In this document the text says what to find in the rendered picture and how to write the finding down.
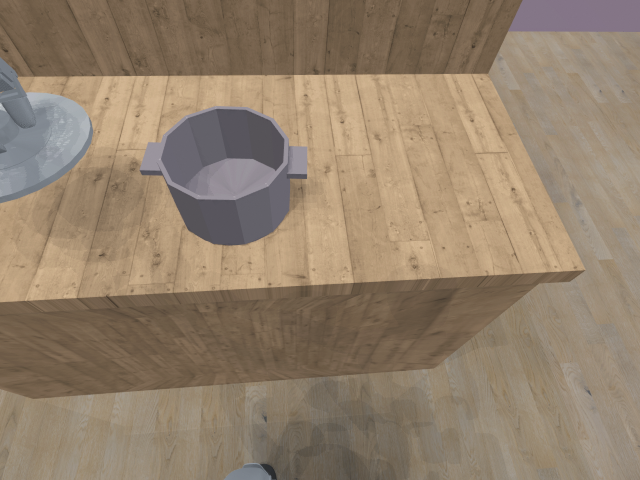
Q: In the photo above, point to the pot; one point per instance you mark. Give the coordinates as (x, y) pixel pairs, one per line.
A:
(228, 170)

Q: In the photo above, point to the table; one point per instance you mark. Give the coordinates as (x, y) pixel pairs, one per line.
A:
(422, 218)

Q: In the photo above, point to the lid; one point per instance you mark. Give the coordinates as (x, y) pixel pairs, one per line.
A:
(42, 154)

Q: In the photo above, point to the robot left shin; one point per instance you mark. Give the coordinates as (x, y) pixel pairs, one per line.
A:
(253, 465)

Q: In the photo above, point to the robot left hand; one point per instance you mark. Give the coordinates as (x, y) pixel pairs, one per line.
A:
(14, 100)

